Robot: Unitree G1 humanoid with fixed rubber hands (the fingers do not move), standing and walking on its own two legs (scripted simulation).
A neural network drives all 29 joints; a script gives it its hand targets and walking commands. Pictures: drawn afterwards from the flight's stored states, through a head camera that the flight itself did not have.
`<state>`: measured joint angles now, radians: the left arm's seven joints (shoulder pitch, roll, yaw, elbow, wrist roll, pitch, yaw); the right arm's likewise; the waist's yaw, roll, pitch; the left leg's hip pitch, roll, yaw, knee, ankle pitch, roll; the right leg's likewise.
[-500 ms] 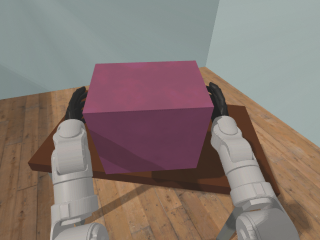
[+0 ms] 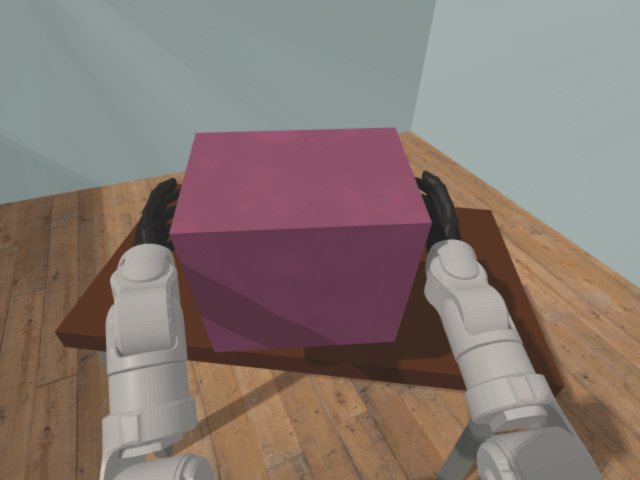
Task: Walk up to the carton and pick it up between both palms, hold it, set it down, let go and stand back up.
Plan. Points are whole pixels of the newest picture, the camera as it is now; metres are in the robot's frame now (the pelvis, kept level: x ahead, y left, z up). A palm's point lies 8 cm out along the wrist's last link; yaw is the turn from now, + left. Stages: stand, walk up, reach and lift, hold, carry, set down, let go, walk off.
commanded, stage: hold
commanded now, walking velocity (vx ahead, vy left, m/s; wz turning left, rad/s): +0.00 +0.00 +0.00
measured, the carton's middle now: (301, 244) +0.39 +0.00 +0.14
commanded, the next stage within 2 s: none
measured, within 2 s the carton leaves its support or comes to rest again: neither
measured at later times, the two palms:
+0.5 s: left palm (151, 252) +0.34 +0.17 +0.18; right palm (437, 241) +0.34 -0.16 +0.17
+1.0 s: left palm (145, 255) +0.35 +0.18 +0.17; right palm (427, 234) +0.36 -0.15 +0.18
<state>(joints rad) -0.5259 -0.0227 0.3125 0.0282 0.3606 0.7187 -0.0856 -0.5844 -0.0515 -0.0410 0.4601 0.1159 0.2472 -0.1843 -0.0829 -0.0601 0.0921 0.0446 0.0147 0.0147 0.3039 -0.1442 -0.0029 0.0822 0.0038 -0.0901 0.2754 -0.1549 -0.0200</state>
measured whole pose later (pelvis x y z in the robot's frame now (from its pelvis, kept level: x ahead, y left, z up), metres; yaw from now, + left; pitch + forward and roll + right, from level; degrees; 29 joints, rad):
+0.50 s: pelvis +0.00 +0.00 +0.00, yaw +0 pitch -11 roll +0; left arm -0.53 -0.02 0.31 0.04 0.36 0.72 -0.08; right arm -0.58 -0.03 -0.07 0.47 0.09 0.24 -0.17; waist -0.08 -0.06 0.09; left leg 0.03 0.01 0.01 0.31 -0.14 0.00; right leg 0.07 0.00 -0.10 0.28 -0.15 -0.02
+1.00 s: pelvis +0.01 +0.00 +0.00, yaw +1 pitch -11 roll -1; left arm -0.47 -0.01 0.30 -0.04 0.35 0.74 -0.09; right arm -0.56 -0.04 -0.03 0.42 0.14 0.25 -0.18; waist -0.09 -0.08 0.09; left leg 0.04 0.01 0.00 0.32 -0.16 -0.01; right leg 0.10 0.00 -0.10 0.25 -0.16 -0.02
